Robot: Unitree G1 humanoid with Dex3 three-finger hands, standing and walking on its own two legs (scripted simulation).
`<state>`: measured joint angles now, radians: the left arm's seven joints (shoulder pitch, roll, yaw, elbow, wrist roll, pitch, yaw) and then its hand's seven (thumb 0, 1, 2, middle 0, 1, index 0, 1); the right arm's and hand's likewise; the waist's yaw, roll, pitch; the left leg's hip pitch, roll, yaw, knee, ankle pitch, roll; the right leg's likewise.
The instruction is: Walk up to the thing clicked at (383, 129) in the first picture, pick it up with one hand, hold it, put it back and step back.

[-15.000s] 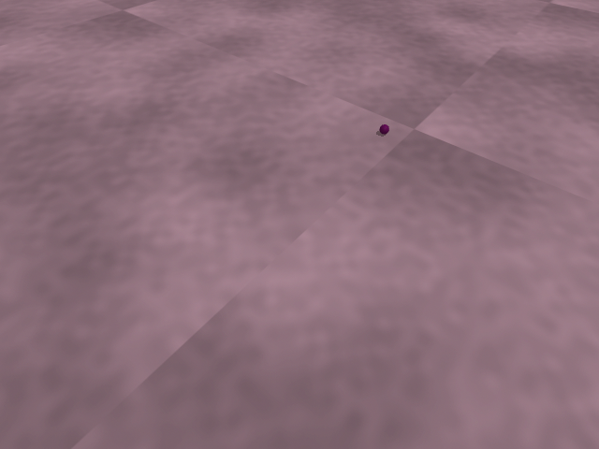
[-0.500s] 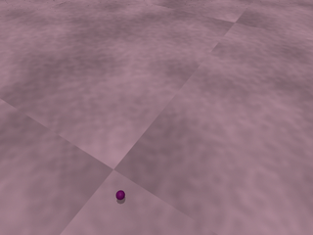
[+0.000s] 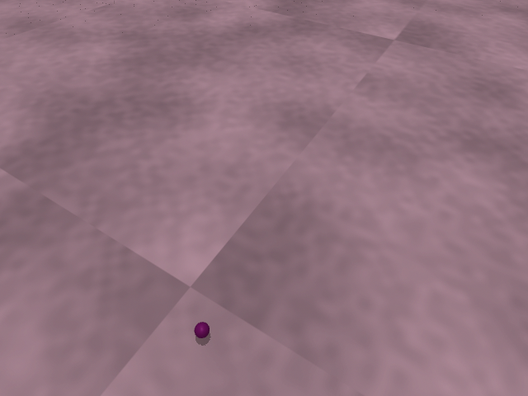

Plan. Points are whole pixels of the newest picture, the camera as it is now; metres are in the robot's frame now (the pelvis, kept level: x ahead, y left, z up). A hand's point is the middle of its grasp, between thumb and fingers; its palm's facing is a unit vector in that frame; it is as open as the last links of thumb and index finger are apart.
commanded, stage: rise first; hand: left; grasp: from above
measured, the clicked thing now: (202, 330) +0.50 +0.23 -0.75
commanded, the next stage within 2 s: none
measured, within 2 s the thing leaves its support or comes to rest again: neither
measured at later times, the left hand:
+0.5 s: hand out of the picture +0.14 +0.26 -0.19, palm faces -0.08 -0.91 -0.40, open 12.6 cm
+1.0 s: hand out of the picture +0.14 +0.26 -0.23, palm faces -0.18 -0.86 -0.48, open 14.1 cm
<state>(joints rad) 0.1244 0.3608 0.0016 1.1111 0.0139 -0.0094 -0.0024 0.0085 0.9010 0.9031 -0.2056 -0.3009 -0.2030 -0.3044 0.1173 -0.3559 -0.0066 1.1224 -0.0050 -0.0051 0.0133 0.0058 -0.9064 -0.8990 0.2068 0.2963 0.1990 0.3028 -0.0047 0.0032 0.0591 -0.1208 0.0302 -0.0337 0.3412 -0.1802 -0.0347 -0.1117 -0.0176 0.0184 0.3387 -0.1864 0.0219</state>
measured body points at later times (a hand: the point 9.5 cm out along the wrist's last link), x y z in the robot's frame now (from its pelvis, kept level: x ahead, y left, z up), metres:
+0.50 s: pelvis -0.01 +0.01 -0.05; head +0.06 +0.01 +0.40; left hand +0.15 +0.31 -0.16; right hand +0.12 -0.25 -0.16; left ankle +0.01 +0.14 -0.75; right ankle +0.00 -0.13 -0.75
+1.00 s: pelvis +0.00 +0.02 -0.10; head +0.10 +0.03 +0.34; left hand +0.15 +0.31 -0.20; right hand +0.18 -0.23 -0.19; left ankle +0.01 +0.14 -0.75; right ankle +0.00 -0.13 -0.75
